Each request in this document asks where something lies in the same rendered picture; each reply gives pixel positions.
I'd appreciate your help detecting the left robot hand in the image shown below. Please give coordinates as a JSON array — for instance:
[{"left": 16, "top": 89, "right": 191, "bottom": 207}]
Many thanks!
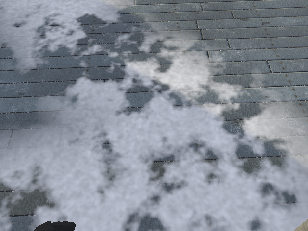
[{"left": 34, "top": 220, "right": 76, "bottom": 231}]

